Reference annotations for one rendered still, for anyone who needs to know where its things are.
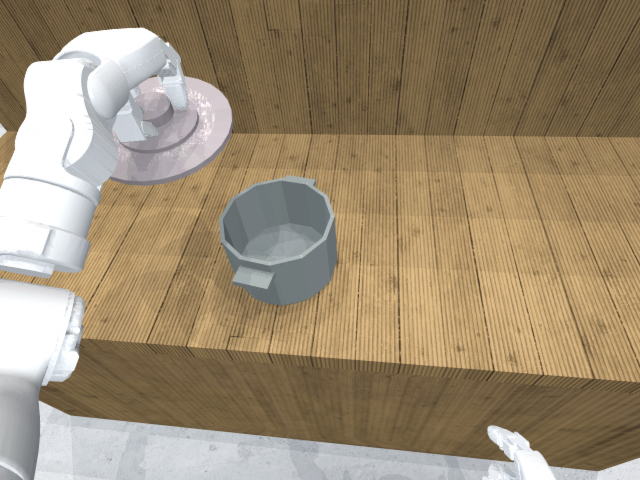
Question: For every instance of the robot left forearm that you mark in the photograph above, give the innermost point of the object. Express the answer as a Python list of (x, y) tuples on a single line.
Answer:
[(64, 152)]

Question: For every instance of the right robot hand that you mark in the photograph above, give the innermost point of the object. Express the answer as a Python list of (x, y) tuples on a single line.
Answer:
[(529, 464)]

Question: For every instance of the left robot hand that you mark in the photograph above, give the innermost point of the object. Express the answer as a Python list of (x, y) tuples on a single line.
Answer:
[(140, 54)]

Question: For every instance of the robot left upper arm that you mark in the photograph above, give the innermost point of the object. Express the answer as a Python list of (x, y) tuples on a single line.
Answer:
[(40, 333)]

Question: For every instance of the lid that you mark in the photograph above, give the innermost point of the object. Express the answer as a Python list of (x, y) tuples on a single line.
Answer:
[(193, 138)]

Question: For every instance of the knob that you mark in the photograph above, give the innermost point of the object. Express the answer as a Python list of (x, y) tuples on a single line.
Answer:
[(157, 108)]

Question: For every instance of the pot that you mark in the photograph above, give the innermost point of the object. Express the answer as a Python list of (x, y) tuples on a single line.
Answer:
[(280, 238)]

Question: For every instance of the table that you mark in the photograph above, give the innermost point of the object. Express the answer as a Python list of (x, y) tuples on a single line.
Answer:
[(482, 161)]

